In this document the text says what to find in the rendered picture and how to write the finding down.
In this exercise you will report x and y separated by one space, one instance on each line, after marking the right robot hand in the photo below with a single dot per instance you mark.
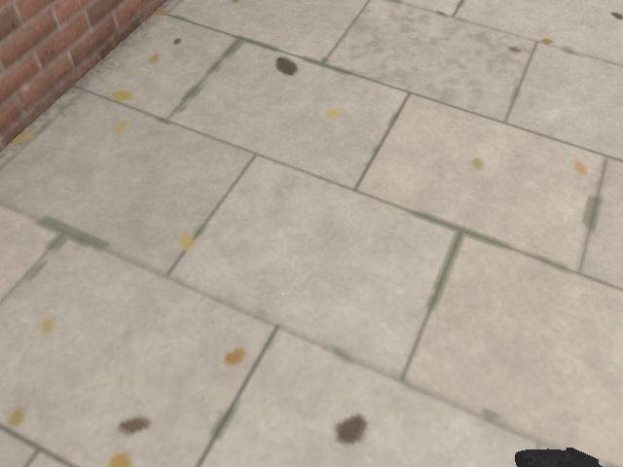
555 458

